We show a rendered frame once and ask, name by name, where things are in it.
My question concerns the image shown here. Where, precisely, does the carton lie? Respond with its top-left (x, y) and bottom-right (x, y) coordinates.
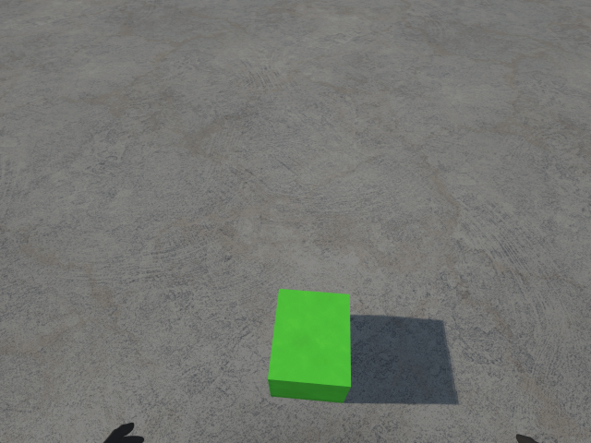
top-left (268, 289), bottom-right (351, 403)

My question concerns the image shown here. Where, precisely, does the robot left hand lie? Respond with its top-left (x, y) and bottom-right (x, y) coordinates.
top-left (103, 423), bottom-right (144, 443)

